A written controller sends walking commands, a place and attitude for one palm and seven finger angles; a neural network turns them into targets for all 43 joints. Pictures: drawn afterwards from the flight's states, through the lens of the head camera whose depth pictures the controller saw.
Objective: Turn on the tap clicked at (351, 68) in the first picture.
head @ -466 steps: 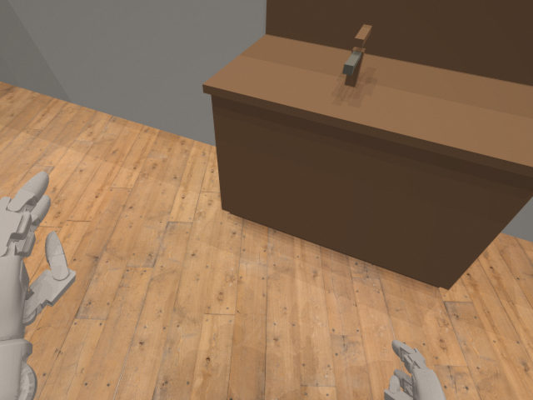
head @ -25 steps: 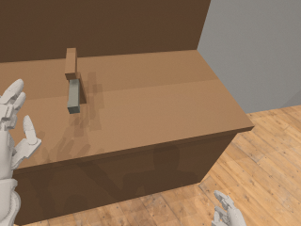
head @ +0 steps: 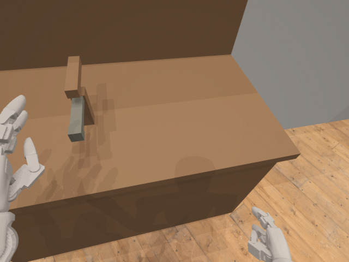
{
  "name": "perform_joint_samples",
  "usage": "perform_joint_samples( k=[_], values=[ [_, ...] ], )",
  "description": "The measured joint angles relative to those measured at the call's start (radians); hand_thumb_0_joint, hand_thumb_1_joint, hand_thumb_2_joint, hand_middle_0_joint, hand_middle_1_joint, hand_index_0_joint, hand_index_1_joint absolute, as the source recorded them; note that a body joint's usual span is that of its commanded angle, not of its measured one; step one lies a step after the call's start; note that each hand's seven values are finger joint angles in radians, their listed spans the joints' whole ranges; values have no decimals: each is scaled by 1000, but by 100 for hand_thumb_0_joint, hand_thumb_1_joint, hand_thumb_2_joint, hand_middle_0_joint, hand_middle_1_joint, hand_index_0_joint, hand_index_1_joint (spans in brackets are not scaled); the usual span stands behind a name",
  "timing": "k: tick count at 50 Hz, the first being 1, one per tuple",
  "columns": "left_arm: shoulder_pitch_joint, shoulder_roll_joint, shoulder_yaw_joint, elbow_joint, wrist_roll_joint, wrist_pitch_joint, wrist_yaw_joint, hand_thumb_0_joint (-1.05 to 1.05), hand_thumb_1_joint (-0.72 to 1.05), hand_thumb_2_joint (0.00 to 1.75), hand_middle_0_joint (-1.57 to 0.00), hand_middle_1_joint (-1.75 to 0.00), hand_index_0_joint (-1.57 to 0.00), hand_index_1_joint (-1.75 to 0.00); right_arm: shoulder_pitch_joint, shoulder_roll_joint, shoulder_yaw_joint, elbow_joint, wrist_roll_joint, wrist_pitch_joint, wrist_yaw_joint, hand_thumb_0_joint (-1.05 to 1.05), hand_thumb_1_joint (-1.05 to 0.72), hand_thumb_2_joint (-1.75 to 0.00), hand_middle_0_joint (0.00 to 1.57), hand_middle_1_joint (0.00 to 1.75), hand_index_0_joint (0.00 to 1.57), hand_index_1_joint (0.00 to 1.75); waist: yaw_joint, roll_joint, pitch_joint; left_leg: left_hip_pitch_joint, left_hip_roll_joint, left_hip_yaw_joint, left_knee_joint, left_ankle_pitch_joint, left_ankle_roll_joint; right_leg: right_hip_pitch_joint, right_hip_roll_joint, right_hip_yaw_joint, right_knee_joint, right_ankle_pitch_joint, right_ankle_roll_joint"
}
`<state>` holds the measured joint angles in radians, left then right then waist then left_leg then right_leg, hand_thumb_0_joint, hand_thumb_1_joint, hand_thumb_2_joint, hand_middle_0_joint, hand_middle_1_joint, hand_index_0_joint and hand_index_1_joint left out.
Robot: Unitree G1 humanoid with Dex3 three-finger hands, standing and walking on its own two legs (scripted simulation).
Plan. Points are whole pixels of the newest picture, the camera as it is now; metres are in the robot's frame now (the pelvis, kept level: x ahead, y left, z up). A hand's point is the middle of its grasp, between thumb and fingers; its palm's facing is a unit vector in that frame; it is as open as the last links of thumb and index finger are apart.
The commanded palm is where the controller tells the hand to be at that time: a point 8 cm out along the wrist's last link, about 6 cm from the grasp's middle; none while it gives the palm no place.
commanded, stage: shuffle to correct the standing spot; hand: left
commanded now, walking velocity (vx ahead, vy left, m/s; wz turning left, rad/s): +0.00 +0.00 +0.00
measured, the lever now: (76, 133) +0.35 +0.27 +0.07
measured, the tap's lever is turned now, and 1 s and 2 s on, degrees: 0 0 0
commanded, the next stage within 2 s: come to a stop and stand still in 0.02 s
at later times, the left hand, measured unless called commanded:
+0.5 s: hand (43, 153) +0.24 +0.25 +0.17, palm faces +0.38 -0.79 -0.49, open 7.4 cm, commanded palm +0.17 +0.26 +0.17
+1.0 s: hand (22, 174) +0.21 +0.27 +0.16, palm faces +0.40 -0.84 -0.38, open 7.4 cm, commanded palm +0.15 +0.29 +0.17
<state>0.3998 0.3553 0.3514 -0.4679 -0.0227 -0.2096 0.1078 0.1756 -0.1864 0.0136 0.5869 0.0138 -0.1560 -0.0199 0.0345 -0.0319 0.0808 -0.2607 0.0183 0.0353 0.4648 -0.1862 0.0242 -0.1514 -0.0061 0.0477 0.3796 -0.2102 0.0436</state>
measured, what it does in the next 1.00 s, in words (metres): stands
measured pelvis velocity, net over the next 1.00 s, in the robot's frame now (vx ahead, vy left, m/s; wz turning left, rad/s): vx -0.02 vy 0.02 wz -0.02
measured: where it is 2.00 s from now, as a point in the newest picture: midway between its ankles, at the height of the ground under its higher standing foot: outside the picture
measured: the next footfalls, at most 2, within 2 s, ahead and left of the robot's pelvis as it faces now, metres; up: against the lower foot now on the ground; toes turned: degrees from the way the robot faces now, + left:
none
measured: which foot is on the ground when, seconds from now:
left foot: down 0.00-1.00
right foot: down 0.00-1.00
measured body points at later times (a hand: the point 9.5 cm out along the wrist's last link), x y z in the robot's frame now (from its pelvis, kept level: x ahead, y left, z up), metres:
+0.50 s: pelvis +0.01 -0.01 +0.00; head +0.04 +0.01 +0.45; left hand +0.21 +0.29 +0.20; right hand +0.20 -0.24 -0.07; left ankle +0.04 +0.10 -0.74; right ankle +0.00 -0.15 -0.74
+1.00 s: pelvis -0.02 +0.02 +0.00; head +0.00 +0.04 +0.44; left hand +0.18 +0.31 +0.18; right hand +0.14 -0.21 -0.08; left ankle +0.04 +0.10 -0.74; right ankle +0.00 -0.15 -0.74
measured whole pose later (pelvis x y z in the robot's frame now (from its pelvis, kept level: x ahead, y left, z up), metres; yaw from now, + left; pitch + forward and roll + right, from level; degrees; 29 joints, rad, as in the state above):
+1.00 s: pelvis -0.02 +0.02 +0.00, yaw -1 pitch -2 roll -2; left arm 0.37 0.36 0.39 -0.43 -0.02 -0.24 0.09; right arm 0.24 -0.20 0.02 0.59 0.02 -0.15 -0.02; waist 0.04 -0.02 0.09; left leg -0.29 0.02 0.06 0.51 -0.19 0.05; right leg -0.18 -0.01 0.08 0.42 -0.20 0.05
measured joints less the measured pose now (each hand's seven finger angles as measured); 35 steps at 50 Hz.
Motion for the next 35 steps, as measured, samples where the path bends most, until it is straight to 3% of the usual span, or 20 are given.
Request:
perform_joint_samples(
  k=[23, 25, 26, 28, 31, 35],
  values=[
    [59, 17, -1, -26, -30, 35, 3, 1, 89, 90, -22, -30, -21, -31, -9, -2, -1, -26, 4, 60, -21, 2, -90, -90, 20, 30, 20, 30, -12, 20, -24, 15, 20, 6, -11, -16, -19, 9, 19, 7, -10, -12, -17],
    [-79, 102, 38, 36, 29, 22, -42, 1, 89, 90, -22, -31, -22, -31, 15, -7, -18, -24, -10, 35, -24, 1, -90, -90, 20, 30, 20, 30, 29, 20, -11, -11, 26, -6, 9, -15, -22, -9, 26, -4, 1, -10, -21],
    [-168, 145, 70, 89, 31, 5, -49, 1, 89, 90, -22, -31, -22, -31, 11, -10, -21, -12, -12, 33, -15, 1, -90, -90, 20, 30, 20, 30, 44, 14, 4, -19, 24, -8, 15, -11, -24, -24, 25, -6, 23, -14, -24],
    [-267, 171, 130, 155, 10, 4, -40, 1, 89, 90, -22, -31, -22, -31, -11, -20, -21, 0, -5, 40, 12, 1, -90, -90, 20, 30, 20, 30, 51, 13, 27, -22, 23, 5, 23, -6, -23, -48, 23, 7, 64, -23, -25],
    [-205, 104, 138, 119, -22, 23, -22, 1, 90, 90, -21, -30, -21, -30, -19, -34, -28, -22, 15, 42, 48, 2, -90, -90, 20, 30, 20, 30, 20, 37, 29, -18, 23, 33, 31, -10, -14, -58, 21, 35, 84, -24, -12],
    [-4, 18, 14, 27, -13, 23, -48, 1, 90, 90, -21, -30, -20, -30, 1, -33, -24, -48, 19, 42, 39, 2, -90, -90, 20, 30, 20, 30, -28, 52, 11, -12, 22, 50, 36, -15, -6, -53, 18, 52, 78, -18, -3]
  ],
)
